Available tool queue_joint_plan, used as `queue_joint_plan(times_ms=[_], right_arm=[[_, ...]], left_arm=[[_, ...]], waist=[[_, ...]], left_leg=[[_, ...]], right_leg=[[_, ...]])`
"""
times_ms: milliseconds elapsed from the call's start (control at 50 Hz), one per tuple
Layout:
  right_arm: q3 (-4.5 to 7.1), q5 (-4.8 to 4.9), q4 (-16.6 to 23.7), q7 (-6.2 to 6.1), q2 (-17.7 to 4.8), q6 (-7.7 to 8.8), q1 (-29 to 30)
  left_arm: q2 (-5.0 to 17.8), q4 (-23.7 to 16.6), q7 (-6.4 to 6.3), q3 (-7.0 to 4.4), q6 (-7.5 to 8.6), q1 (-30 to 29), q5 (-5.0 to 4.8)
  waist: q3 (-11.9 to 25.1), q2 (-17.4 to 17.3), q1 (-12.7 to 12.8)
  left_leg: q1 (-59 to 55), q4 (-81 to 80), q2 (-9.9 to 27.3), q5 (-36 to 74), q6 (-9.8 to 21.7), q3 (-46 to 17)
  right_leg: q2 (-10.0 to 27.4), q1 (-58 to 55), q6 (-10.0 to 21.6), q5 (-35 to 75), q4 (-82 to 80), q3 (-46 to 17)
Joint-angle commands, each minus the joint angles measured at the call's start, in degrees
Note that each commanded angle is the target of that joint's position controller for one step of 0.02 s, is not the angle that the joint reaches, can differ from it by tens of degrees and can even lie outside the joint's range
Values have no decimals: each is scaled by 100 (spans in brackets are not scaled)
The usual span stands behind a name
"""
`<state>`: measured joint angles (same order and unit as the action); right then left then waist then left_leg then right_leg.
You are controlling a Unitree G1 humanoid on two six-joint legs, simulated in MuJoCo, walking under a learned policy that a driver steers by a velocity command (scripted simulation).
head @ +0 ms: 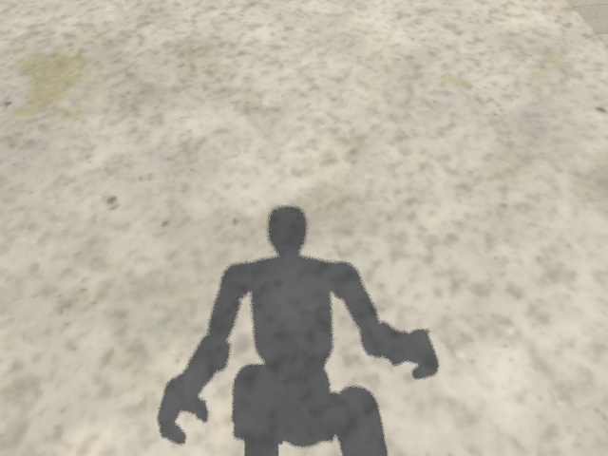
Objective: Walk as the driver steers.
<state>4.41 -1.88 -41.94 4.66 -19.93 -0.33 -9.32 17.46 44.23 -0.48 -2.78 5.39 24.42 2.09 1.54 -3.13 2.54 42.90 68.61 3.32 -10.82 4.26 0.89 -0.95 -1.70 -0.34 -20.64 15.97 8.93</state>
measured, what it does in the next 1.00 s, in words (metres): walks ahead, turning left: left foot, then right foot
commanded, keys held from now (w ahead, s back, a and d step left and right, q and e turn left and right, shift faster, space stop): w+q+shift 0.60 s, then w+shift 0.12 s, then w+e+shift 0.28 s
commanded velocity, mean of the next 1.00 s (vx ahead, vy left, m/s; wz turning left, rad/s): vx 0.99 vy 0.00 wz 0.64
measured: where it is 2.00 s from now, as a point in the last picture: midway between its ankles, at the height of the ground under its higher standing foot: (147, 115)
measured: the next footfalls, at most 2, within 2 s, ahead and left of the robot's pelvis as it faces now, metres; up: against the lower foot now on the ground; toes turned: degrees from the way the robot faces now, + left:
left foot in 0.20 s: +0.34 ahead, +0.08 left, +0.00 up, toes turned +16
right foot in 0.60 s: +0.79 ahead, +0.09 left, +0.00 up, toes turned +39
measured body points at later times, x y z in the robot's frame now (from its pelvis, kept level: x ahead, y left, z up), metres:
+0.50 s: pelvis +0.44 +0.09 +0.00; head +0.47 +0.10 +0.45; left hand +0.56 +0.39 -0.06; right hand +0.55 -0.19 -0.12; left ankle +0.30 +0.07 -0.73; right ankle +0.71 +0.00 -0.67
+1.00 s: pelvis +0.83 +0.31 -0.01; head +0.85 +0.34 +0.44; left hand +0.57 +0.43 -0.13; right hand +1.19 +0.36 -0.03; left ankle +0.88 +0.48 -0.73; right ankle +0.76 +0.07 -0.73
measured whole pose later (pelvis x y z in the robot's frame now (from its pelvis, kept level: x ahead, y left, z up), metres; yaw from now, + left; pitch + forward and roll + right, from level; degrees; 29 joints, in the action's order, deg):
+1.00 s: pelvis +0.83 +0.31 -0.01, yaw +36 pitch +3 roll -2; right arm -2.6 -3.0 -33.4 3.4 -16.0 4.4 6.4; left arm 16.1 53.9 1.5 -2.0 4.9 36.1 0.3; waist -0.5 -0.8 8.1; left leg 31.6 33.0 0.6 -8.0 3.8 -0.5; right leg 0.8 -6.6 -0.1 -25.0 19.0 -2.2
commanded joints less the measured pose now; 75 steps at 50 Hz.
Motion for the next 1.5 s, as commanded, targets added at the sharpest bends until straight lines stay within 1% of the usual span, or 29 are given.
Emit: queue_joint_plan(times_ms=[20,100,160,180,200,220,240,280,340,420,540,600,620,640,700,860,940,980,1000,1020,1040,1100,1220,1380,1420,1440,1460,1480,1500], right_arm=[[-200,8,806,141,112,59,897],[-331,33,954,191,116,64,1312],[-92,51,327,6,-485,84,-966],[105,38,-81,-129,-827,101,-2117],[311,197,-122,-296,-1238,4,-1763],[398,-37,236,-301,-1915,-64,-1297],[389,21,319,-374,-1608,-92,-1486],[257,48,83,-457,-1088,59,-1134],[87,103,125,-478,-761,310,-751],[122,141,81,-411,-794,470,-846],[255,210,-89,-432,-1077,463,-1199],[218,89,6,-394,-1065,544,-643],[-45,172,235,-417,-26,595,-797],[-153,264,443,-400,-121,571,-1252],[-142,-56,227,-268,-431,360,-451],[-515,-135,1104,34,-96,385,1229],[-463,-37,985,-43,-279,418,1174],[-286,-114,538,-243,-548,453,-178],[-159,-184,292,-367,-782,472,-1114],[-15,-309,170,-491,-1249,518,-2058],[27,-290,307,-527,-1483,456,-1810],[-134,-122,244,-486,-357,513,-674],[-221,105,-303,-447,121,791,-952],[-49,44,-474,-659,-768,692,-1231],[42,-31,-284,-712,-1049,479,-775],[48,-75,-256,-636,-985,418,-695],[-156,-141,-95,-512,-146,483,-575],[-215,27,616,-500,-221,611,-1054],[-241,-66,659,-514,-478,757,-537]], left_arm=[[227,-132,15,12,179,-305,-12],[686,140,-66,-55,174,31,-24],[1309,11,-167,-216,-62,-325,37],[1252,-83,-116,-206,-106,-508,68],[662,-144,25,-92,-68,-618,104],[543,-878,32,16,59,-207,-62],[868,-967,30,12,180,-892,7],[728,-964,20,96,201,-1003,54],[583,-860,36,155,-182,-726,286],[273,-1453,149,298,-241,-2127,150],[574,-1478,117,221,-159,-2266,-39],[1380,-803,-166,-175,-107,603,-13],[1753,-664,-234,-277,-79,1155,229],[1781,-743,-144,-310,-100,361,200],[614,-662,-6,-113,-123,-594,122],[647,119,133,-83,135,-173,-138],[1176,283,200,-208,134,94,-200],[1314,398,168,-230,83,213,-202],[1237,366,163,-208,81,147,-213],[444,204,140,-48,87,193,-121],[181,-74,138,2,29,619,-390],[411,8,200,-60,-169,-289,-189],[-10,-415,434,15,-527,-1290,-42],[336,-696,592,102,-484,-1840,-96],[822,-153,463,-132,-473,119,-88],[1086,166,311,-310,-475,960,-113],[1503,169,172,-447,-553,469,-233],[2129,-157,175,-564,-619,106,-42],[1797,-310,129,-555,-622,48,-93]], waist=[[-1085,885,-245],[-899,663,-303],[505,1090,-1571],[1001,791,-1994],[664,-647,-1496],[1693,-1266,-846],[1665,109,-1210],[21,792,-510],[-497,814,93],[-959,486,-190],[-241,110,-427],[1283,332,1113],[1780,1928,950],[1977,2813,269],[170,542,64],[-837,669,-308],[-580,671,-396],[356,588,-1055],[851,572,-1510],[1621,-623,-1550],[2113,-1393,-1088],[28,-93,-588],[-631,-128,-178],[-347,-168,274],[599,-297,1277],[885,134,1504],[290,1614,895],[1484,1993,322],[1278,666,541]], left_leg=[[805,-677,251,588,44,47],[-1028,-2173,-507,764,487,1186],[-3623,-2333,-1021,-24,895,887],[-5319,-2886,-1003,-74,1073,384],[-6100,-3226,-296,-541,1173,-826],[-7401,-4250,1116,-782,2383,-4161],[-7062,-5007,1120,-1446,2257,-4594],[-4879,-5468,802,-886,1814,-3806],[-2922,-5589,104,-97,1696,-2729],[-1765,-5962,-485,522,1399,-2194],[-3282,-4980,-311,3356,738,-2424],[-2462,-1311,-681,3440,369,-2059],[-949,593,-1298,-1355,309,-1423],[-175,1241,-1199,-1588,307,-1115],[-238,722,-344,-460,206,-777],[-797,-2401,-11,591,-187,-158],[-2524,-3219,-369,806,-110,131],[-4122,-3515,-681,227,-15,167],[-5474,-3466,-209,-83,24,-205],[-6488,-3766,1425,-2227,38,-1997],[-6494,-5242,2418,-3676,303,-4761],[-4496,-5459,1594,-1602,357,-2535],[-3868,-6025,1062,1305,86,-25],[-4538,-4924,888,6902,-390,1500],[-4081,-2351,1108,7322,-282,1281],[-3152,-270,729,4924,-270,1262],[-1262,2055,-401,-1212,-412,1121],[625,3254,-708,-1852,-582,-97],[979,2760,-334,-1309,-494,-667]], right_leg=[[1392,407,398,2440,-1086,-180],[1246,364,159,6769,-573,634],[1597,390,193,8735,2560,461],[1401,1396,195,7042,4438,410],[188,3174,41,252,6786,322],[-172,5091,-148,-759,8414,-707],[134,5355,-74,-75,8094,-1426],[644,4898,-62,147,6744,-1398],[897,3919,-313,-370,5733,-1342],[797,3293,-452,1323,3553,-932],[122,1883,-124,2212,1579,-996],[548,-1339,93,255,1745,-1389],[2188,-2433,383,-1959,1047,-3620],[2675,-2110,761,-2602,-178,-6240],[1840,17,751,-1320,-151,-3805],[1033,1669,986,1199,-1256,-1871],[1225,1498,942,3696,-1043,-1639],[983,1238,777,5233,1093,-1366],[706,2143,694,4328,2634,-1338],[234,3121,689,469,4823,-1232],[-144,4162,712,-633,6190,-1460],[601,4528,605,626,5946,-1326],[894,4797,447,1291,5347,-1033],[-261,2608,1040,2040,2686,353],[-483,539,1373,1398,2623,-28],[-452,-732,1554,1025,2239,-492],[301,-1083,1751,1391,2134,-1829],[1412,-2630,3003,682,996,-4934],[1607,-2253,2814,-385,9,-5623]])
Over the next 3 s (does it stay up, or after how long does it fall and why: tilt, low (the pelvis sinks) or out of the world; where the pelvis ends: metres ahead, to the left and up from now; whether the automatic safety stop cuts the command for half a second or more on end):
stays up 2.52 0.29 0.00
